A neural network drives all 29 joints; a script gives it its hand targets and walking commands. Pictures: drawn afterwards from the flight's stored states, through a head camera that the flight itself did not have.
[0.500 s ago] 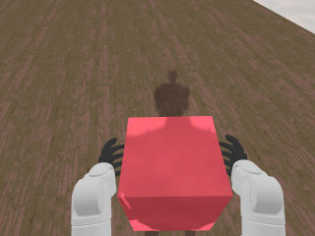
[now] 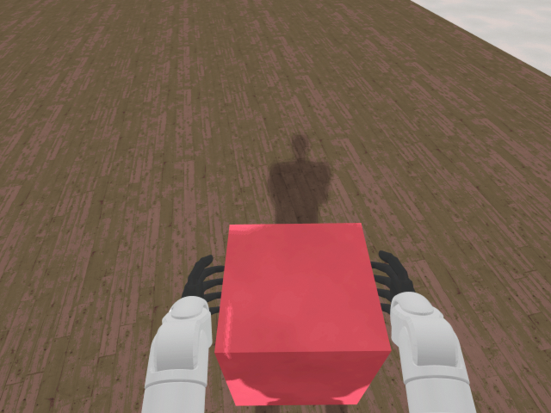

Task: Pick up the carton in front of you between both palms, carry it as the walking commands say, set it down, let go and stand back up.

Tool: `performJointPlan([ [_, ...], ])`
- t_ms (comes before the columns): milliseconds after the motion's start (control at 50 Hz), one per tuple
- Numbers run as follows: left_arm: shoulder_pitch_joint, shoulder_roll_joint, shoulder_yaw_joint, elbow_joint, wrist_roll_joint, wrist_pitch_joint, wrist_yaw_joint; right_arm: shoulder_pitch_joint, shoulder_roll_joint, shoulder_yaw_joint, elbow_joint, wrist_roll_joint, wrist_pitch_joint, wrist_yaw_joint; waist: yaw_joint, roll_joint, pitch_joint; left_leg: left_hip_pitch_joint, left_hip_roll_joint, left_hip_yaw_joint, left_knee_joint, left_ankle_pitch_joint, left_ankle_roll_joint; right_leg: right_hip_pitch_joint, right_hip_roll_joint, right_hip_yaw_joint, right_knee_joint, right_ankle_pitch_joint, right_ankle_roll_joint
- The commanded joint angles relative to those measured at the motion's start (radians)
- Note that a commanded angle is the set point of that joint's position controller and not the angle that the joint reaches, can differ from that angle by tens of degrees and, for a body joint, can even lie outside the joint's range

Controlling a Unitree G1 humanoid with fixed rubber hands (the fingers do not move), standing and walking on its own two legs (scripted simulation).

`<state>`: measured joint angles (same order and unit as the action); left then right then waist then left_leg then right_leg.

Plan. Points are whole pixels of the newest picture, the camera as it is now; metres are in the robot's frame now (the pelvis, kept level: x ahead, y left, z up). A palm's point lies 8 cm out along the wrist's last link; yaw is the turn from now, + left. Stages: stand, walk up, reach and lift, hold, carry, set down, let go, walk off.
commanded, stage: carry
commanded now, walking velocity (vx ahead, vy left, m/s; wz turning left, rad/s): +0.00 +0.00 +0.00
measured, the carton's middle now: (295, 318) +0.31 +0.00 -0.05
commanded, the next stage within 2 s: hold in 0.98 s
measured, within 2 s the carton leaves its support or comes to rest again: neither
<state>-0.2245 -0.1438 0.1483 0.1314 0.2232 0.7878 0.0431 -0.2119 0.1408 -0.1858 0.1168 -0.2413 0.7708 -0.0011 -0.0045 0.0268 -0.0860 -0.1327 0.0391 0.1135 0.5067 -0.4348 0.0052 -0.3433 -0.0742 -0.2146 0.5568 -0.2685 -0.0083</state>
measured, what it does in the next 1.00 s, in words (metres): shifts its weight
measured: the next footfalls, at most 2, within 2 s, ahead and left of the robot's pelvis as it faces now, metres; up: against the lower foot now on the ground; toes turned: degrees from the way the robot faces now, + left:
none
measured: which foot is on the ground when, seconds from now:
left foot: down 0.00-1.00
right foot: down 0.00-1.00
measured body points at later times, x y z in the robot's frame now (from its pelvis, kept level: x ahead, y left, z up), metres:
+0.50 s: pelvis -0.04 -0.01 +0.00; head -0.07 -0.01 +0.45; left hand +0.26 +0.14 +0.04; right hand +0.26 -0.16 +0.04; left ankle -0.11 +0.09 -0.73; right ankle +0.01 -0.11 -0.73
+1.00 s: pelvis -0.06 -0.01 +0.00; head -0.09 -0.01 +0.45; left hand +0.24 +0.14 +0.04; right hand +0.25 -0.16 +0.04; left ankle -0.11 +0.09 -0.73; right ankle +0.01 -0.11 -0.73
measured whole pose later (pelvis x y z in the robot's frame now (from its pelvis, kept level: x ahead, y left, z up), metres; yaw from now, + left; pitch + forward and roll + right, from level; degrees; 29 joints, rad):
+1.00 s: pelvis -0.06 -0.01 +0.00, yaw +0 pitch +1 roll +0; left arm -0.27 -0.15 0.20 0.22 0.24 0.74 0.03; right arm -0.26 0.15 -0.22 0.20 -0.27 0.73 0.00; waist 0.00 0.01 -0.09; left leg -0.19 0.03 0.11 0.52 -0.35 0.01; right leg -0.36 -0.08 -0.22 0.49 -0.15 -0.03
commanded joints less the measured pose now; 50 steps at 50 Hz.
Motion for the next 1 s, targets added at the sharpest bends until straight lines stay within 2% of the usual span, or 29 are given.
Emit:
performJointPlan([
  [0, -0.492, -0.882, -0.481, 0.029, -0.195, -0.161, -0.214, -0.507, 0.796, 0.492, 0.043, 0.192, -0.152, 0.212, 0.0, 0.005, -0.309, 0.048, 0.13, -0.068, -0.008, 0.772, 0.007, 0.206, -0.084, 0.089, 0.028, 0.477, -0.023],
  [80, -0.523, -0.936, -0.525, 0.009, -0.213, -0.177, -0.22, -0.519, 0.848, 0.519, 0.041, 0.202, -0.168, 0.218, 0.002, 0.003, -0.323, 0.014, 0.115, -0.066, -0.01, 0.644, 0.012, 0.241, -0.096, 0.101, 0.009, 0.498, -0.024],
  [180, -0.472, -0.94, -0.568, -0.031, -0.242, -0.116, -0.217, -0.484, 0.855, 0.569, -0.006, 0.234, -0.106, 0.215, 0.003, -0.013, -0.307, 0.006, 0.112, -0.07, -0.023, 0.546, 0.018, 0.219, -0.105, 0.11, -0.013, 0.46, -0.025],
  [260, -0.435, -0.905, -0.53, -0.016, -0.23, -0.069, -0.217, -0.455, 0.826, 0.544, -0.005, 0.223, -0.058, 0.211, 0.003, -0.03, -0.278, -0.026, 0.112, -0.075, -0.038, 0.479, 0.019, 0.215, -0.109, 0.112, -0.033, 0.419, -0.021],
  [340, -0.465, -0.895, -0.478, 0.025, -0.207, -0.076, -0.224, -0.482, 0.823, 0.501, 0.036, 0.202, -0.064, 0.214, 0.005, -0.04, -0.226, -0.069, 0.11, -0.079, -0.069, 0.378, 0.017, 0.199, -0.109, 0.118, -0.062, 0.351, -0.017],
  [480, -0.535, -0.947, -0.493, 0.042, -0.23, -0.091, -0.237, -0.541, 0.867, 0.511, 0.057, 0.217, -0.081, 0.226, 0.007, -0.022, -0.197, -0.109, 0.102, -0.087, -0.106, 0.246, 0.022, 0.19, -0.112, 0.128, -0.107, 0.252, -0.019],
  [720, -0.499, -0.943, -0.518, 0.005, -0.239, -0.079, -0.236, -0.519, 0.865, 0.541, 0.013, 0.229, -0.069, 0.224, 0.007, -0.042, -0.265, -0.099, 0.103, -0.096, -0.09, 0.237, 0.032, 0.21, -0.117, 0.128, -0.115, 0.262, -0.019],
  [960, -0.518, -0.935, -0.489, 0.042, -0.222, -0.085, -0.239, -0.52, 0.862, 0.499, 0.063, 0.21, -0.075, 0.227, 0.008, -0.02, -0.233, -0.123, 0.106, -0.1, -0.095, 0.254, 0.031, 0.189, -0.114, 0.129, -0.113, 0.257, -0.018],
  [980, -0.461, -0.98, -0.455, 0.068, -0.21, -0.093, -0.246, -0.424, 0.869, 0.492, 0.051, 0.214, -0.069, 0.228, -0.039, 0.101, -0.11, -0.193, -0.082, -0.247, -0.184, 0.48, 0.018, 0.518, 0.148, 0.259, -0.109, 0.431, -0.04],
])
